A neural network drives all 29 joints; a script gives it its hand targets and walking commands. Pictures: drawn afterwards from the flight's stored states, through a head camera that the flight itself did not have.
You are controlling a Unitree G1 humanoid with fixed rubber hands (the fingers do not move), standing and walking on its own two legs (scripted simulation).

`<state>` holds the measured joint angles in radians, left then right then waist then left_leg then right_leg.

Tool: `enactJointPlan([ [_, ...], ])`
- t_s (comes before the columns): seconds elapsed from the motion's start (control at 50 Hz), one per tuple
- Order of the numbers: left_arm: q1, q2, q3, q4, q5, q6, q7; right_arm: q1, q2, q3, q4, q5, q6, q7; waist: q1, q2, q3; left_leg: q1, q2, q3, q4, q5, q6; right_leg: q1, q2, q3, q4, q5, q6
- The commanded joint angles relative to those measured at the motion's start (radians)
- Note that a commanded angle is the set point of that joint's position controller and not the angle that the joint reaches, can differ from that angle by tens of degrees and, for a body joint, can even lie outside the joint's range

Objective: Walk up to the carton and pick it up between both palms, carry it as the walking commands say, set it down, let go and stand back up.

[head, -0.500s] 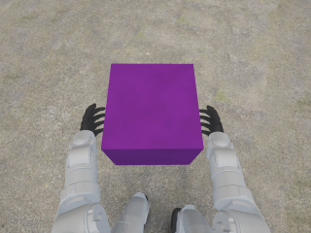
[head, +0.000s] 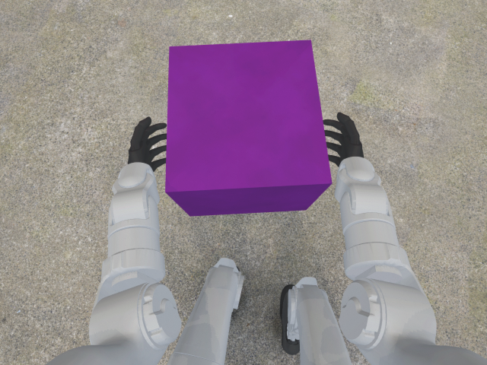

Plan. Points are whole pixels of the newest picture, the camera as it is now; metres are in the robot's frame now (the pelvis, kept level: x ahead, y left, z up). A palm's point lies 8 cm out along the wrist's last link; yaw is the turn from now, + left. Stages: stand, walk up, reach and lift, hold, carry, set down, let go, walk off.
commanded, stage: set down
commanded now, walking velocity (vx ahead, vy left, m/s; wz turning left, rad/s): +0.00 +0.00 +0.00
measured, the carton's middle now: (244, 136) +0.50 +0.10 -0.15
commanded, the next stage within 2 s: none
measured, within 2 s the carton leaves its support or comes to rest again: neither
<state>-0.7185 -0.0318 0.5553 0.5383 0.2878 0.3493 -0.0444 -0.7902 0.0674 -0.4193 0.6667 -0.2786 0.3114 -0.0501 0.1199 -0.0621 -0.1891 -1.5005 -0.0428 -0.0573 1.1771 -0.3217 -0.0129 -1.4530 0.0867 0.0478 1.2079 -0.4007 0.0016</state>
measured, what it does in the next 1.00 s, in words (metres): lowers itself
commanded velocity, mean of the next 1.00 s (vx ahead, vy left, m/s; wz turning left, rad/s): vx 0.00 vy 0.00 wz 0.00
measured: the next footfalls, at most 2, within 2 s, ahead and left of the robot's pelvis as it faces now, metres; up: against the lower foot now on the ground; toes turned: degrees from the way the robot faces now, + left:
none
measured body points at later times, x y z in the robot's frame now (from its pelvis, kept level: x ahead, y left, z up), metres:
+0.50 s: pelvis +0.00 -0.01 -0.07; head +0.24 +0.01 +0.31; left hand +0.42 +0.26 -0.15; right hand +0.47 -0.08 -0.17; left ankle +0.10 +0.12 -0.61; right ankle +0.07 -0.11 -0.61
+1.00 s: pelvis -0.03 -0.01 -0.14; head +0.26 +0.02 +0.20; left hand +0.44 +0.28 -0.23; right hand +0.50 -0.06 -0.25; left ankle +0.10 +0.12 -0.61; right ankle +0.07 -0.11 -0.61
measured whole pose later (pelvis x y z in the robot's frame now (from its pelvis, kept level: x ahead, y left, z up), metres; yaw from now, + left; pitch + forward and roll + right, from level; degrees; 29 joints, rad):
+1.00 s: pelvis -0.03 -0.01 -0.14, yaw -2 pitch +47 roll -1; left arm -1.05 0.18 0.55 0.74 0.20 0.33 -0.06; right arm -1.09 0.01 -0.37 0.79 -0.19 0.29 -0.20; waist 0.15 -0.10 -0.14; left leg -2.07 -0.03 -0.07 1.68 -0.43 -0.04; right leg -2.03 0.13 0.01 1.71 -0.50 0.00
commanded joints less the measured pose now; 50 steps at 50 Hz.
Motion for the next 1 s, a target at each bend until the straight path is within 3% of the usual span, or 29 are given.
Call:
enactJointPlan([
  [0.0,-0.511,-0.836,-0.538,0.075,-0.147,0.01,-0.282,-0.481,0.844,0.41,0.082,0.108,-0.026,0.298,0.015,0.038,-0.761,0.537,-0.067,0.07,-0.052,0.165,-0.024,0.172,0.083,-0.044,-0.087,0.051,-0.024],
  [0.04,-0.579,-0.839,-0.579,0.028,-0.174,-0.002,-0.267,-0.541,0.868,0.403,0.073,0.134,-0.039,0.309,-0.009,0.027,-0.817,0.578,-0.054,0.027,-0.047,0.134,-0.028,0.128,0.101,-0.064,-0.047,0.018,-0.019],
  [0.08,-0.614,-0.821,-0.582,0.003,-0.178,-0.002,-0.257,-0.576,0.826,0.409,0.063,0.155,-0.039,0.314,0.033,0.093,-0.811,0.585,-0.057,0.027,-0.031,0.179,-0.032,0.05,0.101,-0.069,-0.01,0.007,-0.023],
  [0.12,-0.47,-0.777,-0.515,0.104,-0.128,0.0,-0.251,-0.594,0.843,0.455,0.063,0.173,-0.041,0.316,0.124,0.058,-0.747,0.526,-0.062,0.081,-0.01,0.27,-0.017,0.03,0.101,-0.062,-0.008,0.05,-0.002],
  [0.14,-0.505,-0.81,-0.559,0.035,-0.162,-0.007,-0.263,-0.639,0.817,0.497,-0.047,0.187,-0.062,0.308,0.071,0.065,-0.856,0.556,-0.066,0.064,0.037,0.349,-0.025,0.037,0.092,-0.061,0.009,0.092,-0.01],
  [0.18,-0.535,-0.811,-0.577,0.02,-0.182,-0.012,-0.235,-0.706,0.8,0.505,-0.073,0.209,-0.068,0.31,0.101,0.045,-0.878,0.607,-0.066,0.024,0.028,0.304,-0.027,-0.058,0.116,-0.096,0.068,0.039,-0.005],
  [0.2,-0.581,-0.86,-0.602,0.005,-0.205,-0.018,-0.248,-0.644,0.812,0.504,-0.037,0.197,-0.065,0.297,0.034,0.086,-0.94,0.58,-0.063,0.063,0.077,0.319,-0.035,-0.008,0.105,-0.066,0.044,0.052,-0.021],
  [0.22,-0.573,-0.816,-0.593,0.03,-0.205,-0.024,-0.249,-0.666,0.827,0.525,-0.004,0.224,-0.073,0.296,0.113,0.072,-0.885,0.521,-0.075,0.061,0.083,0.319,-0.027,-0.039,0.098,-0.055,0.067,0.069,-0.015],
  [0.24,-0.565,-0.775,-0.579,0.039,-0.187,-0.023,-0.243,-0.679,0.841,0.521,0.0,0.22,-0.067,0.291,0.097,0.036,-0.873,0.503,-0.067,0.042,0.094,0.3,-0.013,-0.082,0.095,-0.063,0.078,0.051,-0.011],
  [0.26,-0.635,-0.723,-0.588,0.0,-0.202,-0.026,-0.245,-0.624,0.777,0.424,0.044,0.177,-0.067,0.274,0.001,0.067,-0.812,0.493,-0.07,0.059,0.096,0.288,-0.03,-0.148,0.115,-0.079,0.062,0.021,-0.007],
  [0.32,-0.527,-0.694,-0.52,0.112,-0.175,-0.024,-0.256,-0.524,0.876,0.468,0.13,0.162,-0.037,0.243,0.083,-0.036,-0.799,0.322,-0.077,0.09,0.121,0.255,-0.006,0.004,0.1,-0.048,0.07,0.114,0.015],
  [0.42,-0.631,-0.73,-0.529,0.135,-0.233,-0.022,-0.269,-0.692,0.801,0.502,-0.026,0.203,-0.074,0.202,0.059,0.022,-0.948,0.271,-0.068,0.094,0.175,0.208,-0.018,0.066,0.094,-0.062,0.156,0.121,0.003],
  [0.44,-0.682,-0.655,-0.526,0.066,-0.232,-0.06,-0.273,-0.693,0.868,0.494,0.017,0.197,-0.074,0.194,0.07,-0.067,-0.884,0.172,-0.071,0.097,0.207,0.248,-0.006,0.011,0.098,-0.049,0.168,0.182,0.02],
  [0.5,-0.744,-0.727,-0.584,0.018,-0.281,-0.062,-0.268,-0.761,0.863,0.564,-0.07,0.238,-0.083,0.177,0.083,-0.044,-1.023,0.232,-0.09,0.111,0.241,0.298,-0.02,0.053,0.108,-0.069,0.192,0.184,0.015],
  [0.54,-0.675,-0.682,-0.549,0.118,-0.235,-0.041,-0.268,-0.74,0.81,0.516,0.019,0.213,-0.083,0.168,0.096,0.06,-0.917,0.17,-0.079,0.122,0.253,0.25,-0.037,-0.031,0.099,-0.051,0.201,0.142,0.009],
  [0.56,-0.737,-0.678,-0.513,0.1,-0.258,-0.041,-0.273,-0.712,0.842,0.473,0.049,0.173,-0.063,0.168,0.046,-0.081,-0.934,0.204,-0.082,0.106,0.242,0.178,-0.018,-0.025,0.116,-0.096,0.205,0.067,0.014],
  [0.64,-0.744,-0.576,-0.468,0.126,-0.209,-0.039,-0.273,-0.697,0.847,0.456,0.049,0.177,-0.062,0.133,0.09,-0.038,-0.93,0.042,-0.069,0.138,0.275,0.169,-0.021,0.072,0.102,-0.04,0.213,0.147,0.022],
  [0.66,-0.686,-0.536,-0.423,0.189,-0.192,-0.051,-0.277,-0.78,0.79,0.486,0.03,0.197,-0.073,0.137,0.144,-0.049,-0.898,-0.025,-0.064,0.141,0.302,0.146,-0.013,0.042,0.099,-0.034,0.242,0.142,0.03],
  [0.68,-0.736,-0.604,-0.449,0.184,-0.238,-0.046,-0.277,-0.839,0.77,0.495,0.027,0.2,-0.074,0.139,0.092,-0.105,-0.884,0.02,-0.071,0.115,0.293,0.105,-0.004,-0.03,0.109,-0.072,0.256,0.059,0.03],
  [0.7,-0.743,-0.574,-0.418,0.179,-0.196,-0.048,-0.277,-0.858,0.826,0.517,0.035,0.21,-0.064,0.144,0.171,-0.107,-0.909,0.003,-0.07,0.144,0.294,0.123,-0.002,0.019,0.112,-0.06,0.256,0.072,0.03],
  [0.74,-0.786,-0.547,-0.418,0.139,-0.221,-0.059,-0.284,-0.908,0.852,0.556,-0.019,0.253,-0.076,0.13,0.205,-0.103,-0.983,-0.063,-0.07,0.167,0.347,0.128,-0.005,0.09,0.091,-0.014,0.266,0.13,0.027],
  [0.76,-0.846,-0.57,-0.458,0.109,-0.247,-0.069,-0.288,-0.901,0.866,0.562,-0.036,0.249,-0.082,0.124,0.156,-0.105,-1.043,-0.045,-0.067,0.151,0.362,0.16,-0.006,0.116,0.095,-0.021,0.28,0.177,0.025],
  [0.78,-0.835,-0.551,-0.434,0.129,-0.256,-0.065,-0.287,-0.974,0.845,0.57,-0.029,0.274,-0.071,0.118,0.174,-0.144,-0.98,-0.025,-0.066,0.14,0.363,0.1,0.009,0.058,0.095,-0.034,0.284,0.09,0.038],
  [0.82,-0.862,-0.511,-0.391,0.218,-0.211,-0.051,-0.289,-0.87,0.78,0.445,0.078,0.186,-0.064,0.096,0.101,-0.118,-0.846,-0.136,-0.059,0.152,0.381,0.06,-0.009,0.018,0.104,-0.023,0.269,0.083,0.031],
  [0.84,-0.82,-0.56,-0.39,0.248,-0.225,-0.036,-0.302,-0.942,0.738,0.472,0.044,0.202,-0.086,0.1,0.132,-0.094,-0.862,-0.064,-0.061,0.124,0.372,0.117,-0.017,-0.037,0.09,-0.035,0.292,0.087,0.02],
  [0.92,-0.877,-0.557,-0.427,0.214,-0.244,-0.042,-0.28,-0.928,0.71,0.4,0.061,0.181,-0.084,0.09,0.037,-0.077,-0.918,0.011,-0.058,0.121,0.398,0.102,-0.021,-0.091,0.122,-0.124,0.369,0.037,0.021],
  [0.94,-0.844,-0.544,-0.405,0.261,-0.203,-0.044,-0.282,-0.963,0.754,0.443,0.097,0.211,-0.083,0.107,0.151,-0.053,-0.851,-0.078,-0.061,0.136,0.417,0.075,-0.008,-0.108,0.104,-0.062,0.36,0.022,0.015],
  [0.96,-0.943,-0.571,-0.456,0.153,-0.251,-0.049,-0.285,-0.923,0.732,0.413,0.03,0.194,-0.094,0.099,0.045,-0.05,-0.951,-0.027,-0.066,0.13,0.419,0.148,-0.023,-0.077,0.119,-0.096,0.373,0.109,0.013],
  [0.98,-0.929,-0.582,-0.436,0.209,-0.241,-0.037,-0.284,-0.99,0.68,0.381,0.06,0.193,-0.09,0.099,0.051,-0.037,-0.911,-0.013,-0.064,0.131,0.417,0.068,-0.021,-0.123,0.115,-0.113,0.385,-0.005,0.009],
])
